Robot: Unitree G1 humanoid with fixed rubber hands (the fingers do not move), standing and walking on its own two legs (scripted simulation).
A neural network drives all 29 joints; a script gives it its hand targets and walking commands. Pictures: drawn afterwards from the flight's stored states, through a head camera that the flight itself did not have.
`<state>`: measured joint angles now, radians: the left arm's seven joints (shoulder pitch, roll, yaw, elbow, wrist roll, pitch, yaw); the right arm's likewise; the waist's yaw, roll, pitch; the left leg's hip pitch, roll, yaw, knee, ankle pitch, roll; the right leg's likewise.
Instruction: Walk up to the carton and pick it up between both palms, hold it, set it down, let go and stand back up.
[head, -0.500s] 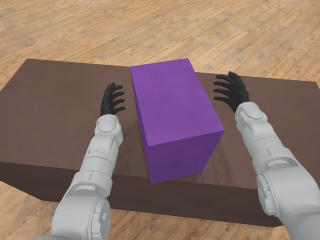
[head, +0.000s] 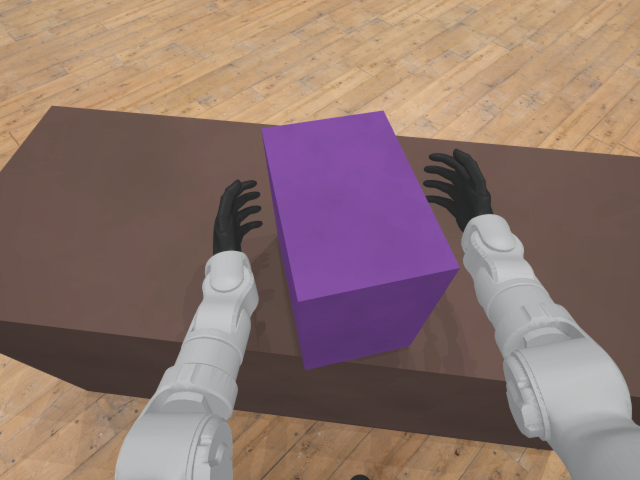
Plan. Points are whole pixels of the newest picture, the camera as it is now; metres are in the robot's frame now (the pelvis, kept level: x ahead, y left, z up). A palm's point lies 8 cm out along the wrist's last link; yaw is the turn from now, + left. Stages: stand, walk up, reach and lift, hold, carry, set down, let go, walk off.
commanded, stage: reach and lift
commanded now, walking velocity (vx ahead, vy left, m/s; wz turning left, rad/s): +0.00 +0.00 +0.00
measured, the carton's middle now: (342, 247) +0.41 +0.00 -0.01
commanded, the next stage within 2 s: none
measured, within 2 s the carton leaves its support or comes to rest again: leaves its support in 1.96 s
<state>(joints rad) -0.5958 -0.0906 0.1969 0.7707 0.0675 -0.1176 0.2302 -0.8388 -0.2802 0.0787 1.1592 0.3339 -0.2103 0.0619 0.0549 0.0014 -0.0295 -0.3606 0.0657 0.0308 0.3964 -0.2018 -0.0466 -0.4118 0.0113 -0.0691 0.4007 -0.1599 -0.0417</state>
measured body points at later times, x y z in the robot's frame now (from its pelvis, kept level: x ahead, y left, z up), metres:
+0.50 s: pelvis +0.00 +0.00 +0.00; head +0.07 -0.01 +0.44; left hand +0.40 +0.14 +0.04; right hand +0.45 -0.13 +0.05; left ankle -0.01 +0.15 -0.74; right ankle +0.02 -0.09 -0.74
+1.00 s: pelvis +0.00 -0.01 +0.00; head +0.06 -0.01 +0.45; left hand +0.39 +0.13 +0.05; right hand +0.44 -0.13 +0.06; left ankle -0.01 +0.15 -0.74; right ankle +0.02 -0.09 -0.74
